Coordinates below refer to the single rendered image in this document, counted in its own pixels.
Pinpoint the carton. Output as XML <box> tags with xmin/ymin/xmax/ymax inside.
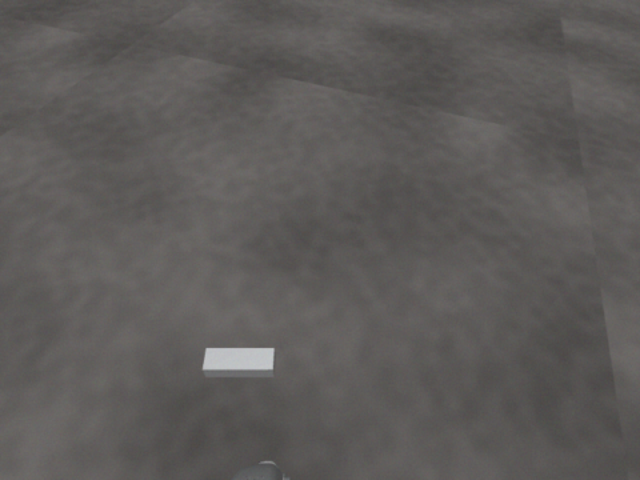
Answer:
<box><xmin>202</xmin><ymin>348</ymin><xmax>275</xmax><ymax>377</ymax></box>

